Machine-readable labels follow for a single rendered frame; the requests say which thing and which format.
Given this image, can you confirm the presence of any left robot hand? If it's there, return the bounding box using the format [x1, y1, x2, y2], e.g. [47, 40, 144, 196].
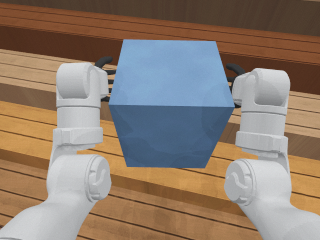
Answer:
[94, 56, 116, 102]

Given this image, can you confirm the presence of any right robot hand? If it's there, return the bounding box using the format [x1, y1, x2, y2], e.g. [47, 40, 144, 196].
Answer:
[226, 63, 246, 109]

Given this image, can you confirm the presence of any right robot forearm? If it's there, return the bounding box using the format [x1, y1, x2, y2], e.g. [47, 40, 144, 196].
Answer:
[231, 68, 292, 193]

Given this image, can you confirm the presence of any robot right upper arm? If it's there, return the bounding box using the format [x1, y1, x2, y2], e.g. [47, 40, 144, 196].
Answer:
[224, 158, 320, 240]

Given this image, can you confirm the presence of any robot left upper arm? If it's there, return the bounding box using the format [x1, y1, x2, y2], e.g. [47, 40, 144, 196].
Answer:
[0, 154, 112, 240]

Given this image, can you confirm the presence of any left robot forearm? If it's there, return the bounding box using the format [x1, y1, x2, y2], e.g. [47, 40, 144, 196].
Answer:
[46, 62, 109, 192]

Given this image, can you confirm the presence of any carton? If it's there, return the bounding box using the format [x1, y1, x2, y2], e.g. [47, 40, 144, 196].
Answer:
[108, 39, 235, 169]

